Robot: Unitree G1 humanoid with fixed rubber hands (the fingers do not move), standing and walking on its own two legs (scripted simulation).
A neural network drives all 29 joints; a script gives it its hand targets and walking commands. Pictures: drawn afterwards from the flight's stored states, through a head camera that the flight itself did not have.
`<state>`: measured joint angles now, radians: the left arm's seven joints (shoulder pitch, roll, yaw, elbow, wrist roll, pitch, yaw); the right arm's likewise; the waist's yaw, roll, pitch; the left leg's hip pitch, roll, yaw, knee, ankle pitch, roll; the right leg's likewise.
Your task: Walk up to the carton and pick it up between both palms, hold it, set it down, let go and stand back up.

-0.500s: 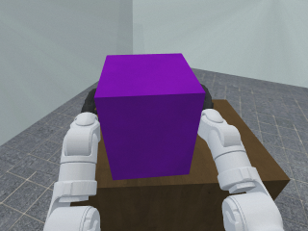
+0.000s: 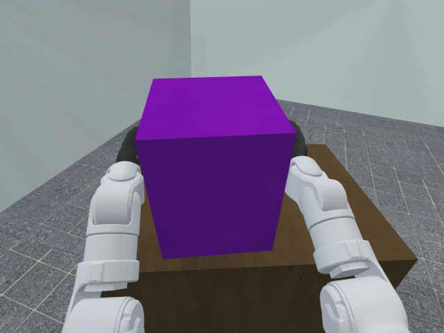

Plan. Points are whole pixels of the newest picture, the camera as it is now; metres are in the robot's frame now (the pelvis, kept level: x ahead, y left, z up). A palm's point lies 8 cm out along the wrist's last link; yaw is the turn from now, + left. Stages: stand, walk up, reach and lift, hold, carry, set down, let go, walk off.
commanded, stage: hold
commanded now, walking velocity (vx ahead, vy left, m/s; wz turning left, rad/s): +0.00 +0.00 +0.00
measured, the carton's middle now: (213, 165) +0.37 +0.01 +0.20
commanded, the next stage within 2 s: none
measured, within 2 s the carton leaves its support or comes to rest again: neither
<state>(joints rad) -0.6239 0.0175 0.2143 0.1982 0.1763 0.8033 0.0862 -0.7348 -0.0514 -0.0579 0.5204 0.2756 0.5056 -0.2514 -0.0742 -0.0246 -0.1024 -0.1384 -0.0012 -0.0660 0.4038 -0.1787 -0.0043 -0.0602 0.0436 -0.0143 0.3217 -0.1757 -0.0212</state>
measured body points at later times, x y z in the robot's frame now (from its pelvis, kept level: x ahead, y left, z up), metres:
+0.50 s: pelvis +0.00 +0.00 +0.00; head -0.08 +0.02 +0.44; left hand +0.37 +0.15 +0.20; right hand +0.37 -0.14 +0.22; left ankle +0.03 +0.12 -0.75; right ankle +0.01 -0.11 -0.75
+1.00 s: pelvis +0.00 +0.00 +0.00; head -0.07 +0.02 +0.44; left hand +0.37 +0.15 +0.21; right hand +0.38 -0.14 +0.22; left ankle +0.03 +0.12 -0.75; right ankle +0.01 -0.11 -0.75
